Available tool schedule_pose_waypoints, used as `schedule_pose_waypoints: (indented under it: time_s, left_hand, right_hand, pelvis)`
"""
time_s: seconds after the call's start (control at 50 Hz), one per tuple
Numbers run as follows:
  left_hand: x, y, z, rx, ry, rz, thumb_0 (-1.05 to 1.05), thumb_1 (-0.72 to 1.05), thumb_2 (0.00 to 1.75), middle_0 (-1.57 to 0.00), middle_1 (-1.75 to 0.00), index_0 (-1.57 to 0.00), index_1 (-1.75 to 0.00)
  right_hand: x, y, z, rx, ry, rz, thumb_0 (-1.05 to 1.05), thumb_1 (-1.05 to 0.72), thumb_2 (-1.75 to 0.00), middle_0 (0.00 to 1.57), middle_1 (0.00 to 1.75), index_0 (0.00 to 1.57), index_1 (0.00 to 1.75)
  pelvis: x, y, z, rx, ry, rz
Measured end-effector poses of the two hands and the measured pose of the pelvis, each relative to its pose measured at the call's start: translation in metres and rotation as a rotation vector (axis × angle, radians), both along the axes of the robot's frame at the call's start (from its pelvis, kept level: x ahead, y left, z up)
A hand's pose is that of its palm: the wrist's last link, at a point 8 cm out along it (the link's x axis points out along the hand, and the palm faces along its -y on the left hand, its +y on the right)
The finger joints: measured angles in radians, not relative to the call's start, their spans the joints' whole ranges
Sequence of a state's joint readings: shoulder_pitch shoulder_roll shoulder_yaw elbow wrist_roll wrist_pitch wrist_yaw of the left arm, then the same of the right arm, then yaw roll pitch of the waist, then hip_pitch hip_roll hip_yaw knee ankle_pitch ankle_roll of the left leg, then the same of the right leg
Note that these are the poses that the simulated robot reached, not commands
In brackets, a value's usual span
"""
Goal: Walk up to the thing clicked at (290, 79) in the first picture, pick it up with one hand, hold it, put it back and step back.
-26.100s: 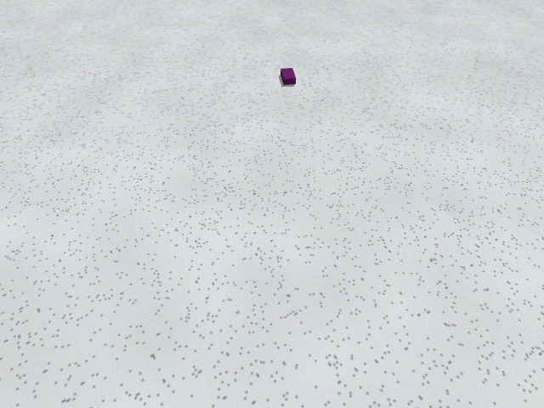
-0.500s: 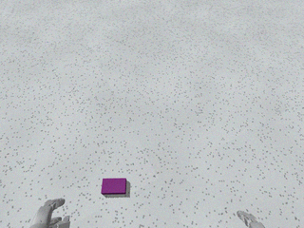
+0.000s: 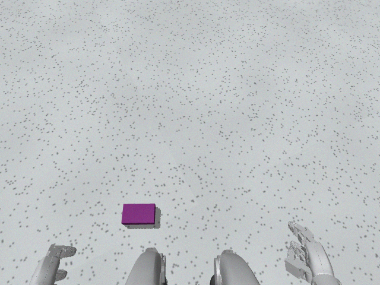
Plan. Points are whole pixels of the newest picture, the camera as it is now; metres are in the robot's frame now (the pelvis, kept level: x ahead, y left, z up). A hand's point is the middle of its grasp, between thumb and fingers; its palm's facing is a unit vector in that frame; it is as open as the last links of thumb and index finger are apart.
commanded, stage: rise first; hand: left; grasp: from above
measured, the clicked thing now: (139, 214) +0.39 +0.21 -0.66
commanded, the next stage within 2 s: none
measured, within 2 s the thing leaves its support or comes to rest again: neither
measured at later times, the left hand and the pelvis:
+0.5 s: hand (91, 259) +0.19 +0.28 -0.30, palm faces -0.44 -0.55 -0.71, open 14.2 cm; pelvis -0.04 -0.01 -0.16, yaw +0 degrees
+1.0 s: hand (107, 232) +0.28 +0.28 -0.44, palm faces -0.49 -0.19 -0.85, open 14.3 cm; pelvis -0.09 +0.00 -0.29, yaw -4 degrees
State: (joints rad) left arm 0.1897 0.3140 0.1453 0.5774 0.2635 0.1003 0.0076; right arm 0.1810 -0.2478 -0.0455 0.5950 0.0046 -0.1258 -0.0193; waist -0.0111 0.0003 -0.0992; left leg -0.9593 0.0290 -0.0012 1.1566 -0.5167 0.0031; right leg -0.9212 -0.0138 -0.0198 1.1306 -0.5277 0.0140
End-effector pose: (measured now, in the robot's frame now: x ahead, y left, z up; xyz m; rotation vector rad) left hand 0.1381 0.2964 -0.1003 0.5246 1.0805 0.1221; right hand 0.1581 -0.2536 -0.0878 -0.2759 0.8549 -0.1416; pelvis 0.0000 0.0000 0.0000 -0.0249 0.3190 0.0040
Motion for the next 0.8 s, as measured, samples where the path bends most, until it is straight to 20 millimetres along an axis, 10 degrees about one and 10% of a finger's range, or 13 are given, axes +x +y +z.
schedule_pose_waypoints:
  time_s: [0.24, 0.44, 0.64, 0.8]
  left_hand:
    - [0.001, 0.001, -0.037, 0.066, 0.019, -0.105, -0.01, -0.57, 1.03, -0.09, -1.06, -0.07, -1.09]
    - [0.045, 0.007, -0.123, 0.22, -0.065, -0.395, -0.01, -0.57, 1.02, -0.08, -1.06, -0.07, -1.08]
    - [0.105, 0.0, -0.204, 0.409, -0.185, -0.598, -0.01, -0.58, 1.04, -0.08, -1.02, -0.06, -1.05]
    - [0.136, -0.004, -0.243, 0.479, -0.201, -0.704, -0.01, -0.58, 1.06, -0.08, -1.0, -0.06, -1.03]
  right_hand:
    - [0.028, 0.01, -0.04, 0.025, -0.081, 0.072, 0.01, -0.91, -0.9, 0.2, 0.3, 0.2, 0.3]
    - [0.019, -0.01, -0.136, 0.001, -0.041, 0.115, 0.01, -0.89, -0.9, 0.2, 0.3, 0.2, 0.3]
    - [-0.043, -0.026, -0.253, 0.003, 0.142, 0.066, 0.01, -0.91, -0.9, 0.2, 0.3, 0.2, 0.3]
    - [-0.113, -0.026, -0.302, 0.012, 0.296, 0.001, 0.01, -0.91, -0.9, 0.2, 0.3, 0.2, 0.3]
  pelvis:
    - [-0.006, -0.003, -0.045, -0.006, 0.099, 0.008]
    - [-0.031, -0.009, -0.13, -0.003, 0.225, 0.001]
    - [-0.065, -0.012, -0.218, -0.008, 0.275, -0.021]
    - [-0.083, -0.01, -0.259, -0.023, 0.264, -0.034]
